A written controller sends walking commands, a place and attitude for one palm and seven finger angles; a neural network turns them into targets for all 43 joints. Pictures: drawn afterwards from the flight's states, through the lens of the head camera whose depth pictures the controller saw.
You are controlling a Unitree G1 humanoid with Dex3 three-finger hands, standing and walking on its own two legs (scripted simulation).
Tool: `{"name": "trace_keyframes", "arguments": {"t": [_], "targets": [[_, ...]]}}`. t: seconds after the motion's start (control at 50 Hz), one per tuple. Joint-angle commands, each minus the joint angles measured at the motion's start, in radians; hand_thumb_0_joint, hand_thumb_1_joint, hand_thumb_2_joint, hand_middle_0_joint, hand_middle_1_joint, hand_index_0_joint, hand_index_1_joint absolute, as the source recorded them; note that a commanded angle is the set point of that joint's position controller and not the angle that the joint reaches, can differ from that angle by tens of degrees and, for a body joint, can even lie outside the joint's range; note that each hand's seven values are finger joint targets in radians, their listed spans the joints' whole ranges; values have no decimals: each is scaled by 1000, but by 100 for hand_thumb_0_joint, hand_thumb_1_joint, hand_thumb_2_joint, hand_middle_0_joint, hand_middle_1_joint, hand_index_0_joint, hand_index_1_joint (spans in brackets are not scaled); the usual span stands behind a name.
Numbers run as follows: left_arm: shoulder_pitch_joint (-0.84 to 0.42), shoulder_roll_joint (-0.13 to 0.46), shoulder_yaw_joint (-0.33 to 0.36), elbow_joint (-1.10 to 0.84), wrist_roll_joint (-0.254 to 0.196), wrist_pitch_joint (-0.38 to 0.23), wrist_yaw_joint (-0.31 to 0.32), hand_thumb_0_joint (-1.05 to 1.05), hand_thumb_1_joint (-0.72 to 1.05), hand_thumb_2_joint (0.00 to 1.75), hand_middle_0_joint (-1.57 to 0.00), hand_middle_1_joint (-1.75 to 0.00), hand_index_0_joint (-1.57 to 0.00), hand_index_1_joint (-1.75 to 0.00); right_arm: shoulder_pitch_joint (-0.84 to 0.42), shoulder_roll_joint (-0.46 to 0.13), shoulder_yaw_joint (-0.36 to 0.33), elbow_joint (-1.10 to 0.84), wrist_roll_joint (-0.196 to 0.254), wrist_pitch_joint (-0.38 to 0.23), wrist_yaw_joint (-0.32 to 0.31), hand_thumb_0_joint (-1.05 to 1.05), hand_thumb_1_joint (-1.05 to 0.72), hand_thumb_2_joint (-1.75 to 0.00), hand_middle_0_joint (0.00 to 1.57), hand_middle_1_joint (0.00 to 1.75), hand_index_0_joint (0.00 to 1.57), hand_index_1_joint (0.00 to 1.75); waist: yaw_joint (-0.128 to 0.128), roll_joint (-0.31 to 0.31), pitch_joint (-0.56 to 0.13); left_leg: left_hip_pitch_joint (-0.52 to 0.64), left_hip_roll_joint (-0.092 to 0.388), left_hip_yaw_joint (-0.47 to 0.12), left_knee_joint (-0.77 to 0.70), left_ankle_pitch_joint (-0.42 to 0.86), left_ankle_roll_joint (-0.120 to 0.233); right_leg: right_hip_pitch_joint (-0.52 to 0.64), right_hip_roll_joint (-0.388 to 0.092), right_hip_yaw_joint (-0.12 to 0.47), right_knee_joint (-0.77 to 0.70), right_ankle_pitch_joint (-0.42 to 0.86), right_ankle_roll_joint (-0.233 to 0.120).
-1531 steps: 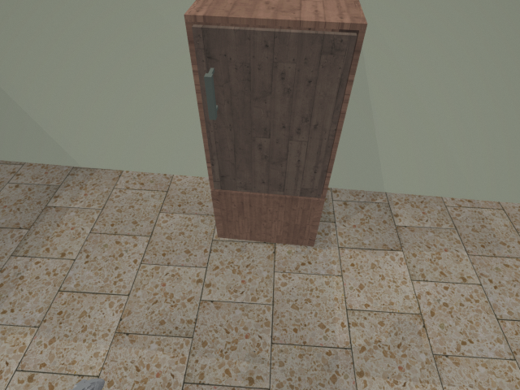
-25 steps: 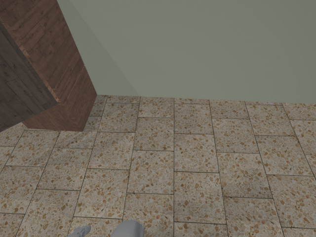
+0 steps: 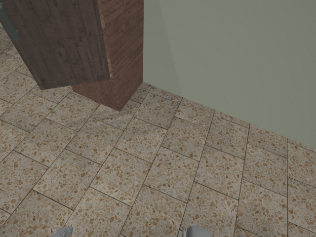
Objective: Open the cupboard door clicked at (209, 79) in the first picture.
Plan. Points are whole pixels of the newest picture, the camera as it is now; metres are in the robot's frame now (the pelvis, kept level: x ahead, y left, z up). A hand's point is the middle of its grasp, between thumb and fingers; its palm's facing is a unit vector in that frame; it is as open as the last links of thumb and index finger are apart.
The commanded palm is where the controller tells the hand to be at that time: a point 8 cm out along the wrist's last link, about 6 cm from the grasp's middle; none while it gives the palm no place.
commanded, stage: turn to face it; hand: left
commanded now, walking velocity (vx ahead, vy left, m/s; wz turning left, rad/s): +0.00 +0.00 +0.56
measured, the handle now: (8, 21) +0.85 +0.69 +0.01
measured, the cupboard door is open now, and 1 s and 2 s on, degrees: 43 43 43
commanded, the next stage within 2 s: take the last steps up to it in 0.44 s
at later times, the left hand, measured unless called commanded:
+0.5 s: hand out of the picture +0.02 +0.15 -0.16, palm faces +0.28 -0.93 -0.24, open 7.4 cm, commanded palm none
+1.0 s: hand out of the picture +0.04 +0.23 -0.16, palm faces +0.38 -0.90 -0.20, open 7.4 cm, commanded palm none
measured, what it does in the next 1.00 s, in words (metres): steps on the spot, turning left: right foot, then left foot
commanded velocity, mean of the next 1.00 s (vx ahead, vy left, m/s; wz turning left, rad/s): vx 0.14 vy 0.06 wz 0.27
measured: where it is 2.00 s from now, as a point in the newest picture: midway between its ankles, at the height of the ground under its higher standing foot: (117, 203)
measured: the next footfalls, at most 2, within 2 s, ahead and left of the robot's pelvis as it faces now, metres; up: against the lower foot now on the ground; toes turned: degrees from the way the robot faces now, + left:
right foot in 0.22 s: +0.05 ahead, -0.15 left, +0.00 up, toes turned +6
left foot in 0.64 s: +0.00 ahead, +0.08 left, +0.00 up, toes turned +22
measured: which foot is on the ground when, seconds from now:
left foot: down 0.00-0.22, up 0.24-0.62, down 0.64-1.00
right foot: up 0.00-0.20, down 0.22-0.64, up 0.66-1.00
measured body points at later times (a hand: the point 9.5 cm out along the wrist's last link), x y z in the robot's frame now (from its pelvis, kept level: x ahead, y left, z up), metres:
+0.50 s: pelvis +0.01 -0.05 +0.00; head +0.05 -0.05 +0.45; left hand +0.00 +0.19 -0.14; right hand +0.14 -0.29 -0.15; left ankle -0.04 +0.09 -0.68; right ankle +0.01 -0.15 -0.74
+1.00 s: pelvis +0.05 +0.02 +0.00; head +0.06 +0.03 +0.45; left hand +0.02 +0.28 -0.15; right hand +0.12 -0.19 -0.15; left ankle -0.03 +0.07 -0.74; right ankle +0.15 -0.09 -0.69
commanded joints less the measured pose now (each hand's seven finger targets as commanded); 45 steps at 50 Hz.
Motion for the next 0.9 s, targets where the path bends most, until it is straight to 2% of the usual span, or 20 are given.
{"name": "trace_keyframes", "arguments": {"t": [0.0, 0.1, 0.16, 0.18, 0.2, 0.22, 0.24, 0.3, 0.38, 0.48, 0.54, 0.58, 0.6, 0.62, 0.64, 0.66, 0.68, 0.74, 0.78, 0.88], "targets": [[-35, 54, 5, -96, -5, -25, 9, 0, 90, 90, -20, -30, -20, -30, 52, -222, -63, -47, -3, -15, -11, 0, -90, -90, 20, 30, 20, 30, -43, 173, -127, 140, 241, -277, -137, 262, 118, -22, 17, 0, -110, -27, 5], [-13, 45, 0, -103, -14, -34, 15, 0, 90, 90, -20, -30, -20, -30, 36, -216, -70, -54, -6, -6, -11, 0, -90, -90, 20, 30, 20, 30, -32, 223, -151, 75, 215, -340, -81, 349, 112, 157, 77, -18, -348, -41, -18], [96, 80, 12, -74, -14, -53, 23, 0, 90, 90, -20, -30, -20, -30, -1, -182, -70, -67, 9, -4, -7, 0, -90, -90, 20, 30, 20, 30, 29, 110, -180, -91, 134, -309, 29, 221, 39, 443, 51, 6, -670, 178, -37], [129, 149, 27, -69, 0, -64, 31, 0, 90, 90, -20, -30, -20, -30, 16, -122, -64, -74, 19, -7, -1, 0, -90, -90, 20, 30, 20, 30, 42, -113, -209, -256, 29, -184, 197, -38, -30, 597, -160, 204, -777, 193, -97], [124, 204, 31, -74, 8, -63, 33, 0, 90, 90, -20, -30, -20, -30, -5, -108, -61, -93, 15, -7, 1, 0, -90, -90, 20, 30, 20, 30, 49, -282, -157, -337, -73, -22, 449, -394, -88, 517, -390, 398, -800, 329, -217], [95, 177, 16, -81, 1, -62, 34, 0, 90, 90, -20, -30, -20, -30, 3, -144, -66, -79, 5, 1, 5, 0, -90, -90, 20, 30, 20, 30, 27, -178, -127, -308, -15, -65, 620, -382, -79, 400, -387, 333, -780, 344, -264], [29, 109, 7, -88, -2, -70, 36, 0, 90, 90, -20, -30, -20, -30, 26, -135, -68, -49, 0, 11, 9, 0, -90, -90, 20, 30, 20, 30, -15, -171, -92, -325, 10, -76, 696, -300, -87, 381, -306, 249, -775, 398, -251], [-2, 71, -7, -93, -10, -72, 31, 0, 90, 90, -20, -30, -20, -30, 37, -109, -58, -14, 3, 27, 18, 0, -90, -90, 20, 30, 20, 30, -38, -162, -80, -306, 37, -23, 755, -175, -111, 374, -204, 62, -732, 521, -207], [89, 87, 1, -59, -2, -76, 33, 0, 90, 90, -20, -30, -20, -30, -20, -80, -44, -13, 7, 26, 18, 0, -90, -90, 20, 30, 20, 30, 1, -128, -94, -277, 43, 28, 588, -199, -122, 457, -218, 20, -712, 597, -215], [173, 116, 11, -9, 7, -75, 29, 0, 90, 90, -20, -30, -20, -30, -81, -55, -27, -13, 13, 15, 15, 0, -90, -90, 20, 30, 20, 30, 39, -176, -85, -185, 29, 81, 355, -260, -109, 479, -239, 10, -669, 726, -233], [165, 126, 16, 10, 6, -75, 27, 0, 90, 90, -20, -30, -20, -30, -39, -50, -18, 5, 14, 0, 10, 0, -90, -90, 20, 30, 20, 30, 19, -171, -112, -69, 12, 112, 181, -188, -94, 457, -239, -2, -627, 688, -214], [140, 123, 21, 15, -4, -71, 20, 0, 90, 90, -20, -30, -20, -30, 24, -71, -18, 27, 7, -14, 10, 0, -90, -90, 20, 30, 20, 30, -18, -130, -126, 114, 7, 122, -1, -60, -75, 337, -222, -33, -581, 436, -161], [117, 104, 18, 6, -10, -67, 12, 0, 90, 90, -20, -30, -20, -30, 81, -123, -29, 42, 3, -24, 9, 0, -90, -90, 20, 30, 20, 30, -53, -16, -147, 246, 66, 48, -81, -33, -44, 217, -180, -84, -477, 248, -122], [109, 37, 10, -20, -14, -61, 2, 0, 90, 90, -20, -30, -20, -30, 150, -229, -56, 47, -12, -29, 5, 0, -90, -90, 20, 30, 20, 30, -86, 289, -162, 354, 307, -300, -144, -7, 72, -13, -32, -185, -243, -119, -57], [20, 16, -6, -60, -1, -56, 3, 0, 90, 90, -20, -30, -20, -30, 214, -271, -63, 62, -12, -20, -4, 0, -90, -90, 20, 30, 20, 30, -120, 320, -119, 324, 417, -432, -217, 16, 185, -139, 15, -125, -57, -303, -60], [-26, 36, -5, -64, 4, -53, 0, 0, 90, 90, -20, -30, -20, -30, 206, -248, -55, 63, -11, -20, -10, 0, -90, -90, 20, 30, 20, 30, -112, 259, -70, 275, 409, -398, -239, -75, 203, -181, -24, -56, 31, -247, -74], [-46, 32, 0, -45, 8, -54, -4, 0, 90, 90, -20, -30, -20, -30, 175, -199, -40, 54, -8, -29, -19, 0, -90, -90, 20, 30, 20, 30, -93, 284, -50, 230, 340, -357, -251, -68, 178, -191, -29, -29, 72, -162, -74], [44, 27, 1, 18, 5, -57, -22, 0, 90, 90, -20, -30, -20, -30, 109, -140, -17, 29, 0, -57, -25, 0, -90, -90, 20, 30, 20, 30, -24, 171, -42, 203, 250, -209, -257, 45, 134, -144, -24, -26, 107, 17, -73], [69, 20, -3, 35, 5, -59, -24, 0, 90, 90, -20, -30, -20, -30, 135, -138, -16, 39, 4, -70, -25, 0, -90, -90, 20, 30, 20, 30, -13, 117, -70, 232, 231, -169, -255, 127, 137, -130, -18, -41, 85, 56, -63], [-5, 2, -13, 13, 4, -64, -22, 0, 90, 90, -20, -30, -20, -30, 219, -114, -12, 83, 5, -79, -23, 0, -90, -90, 20, 30, 20, 30, -30, 121, -18, 248, 231, -155, -284, 163, 166, -144, -23, -58, -69, 96, -53]]}}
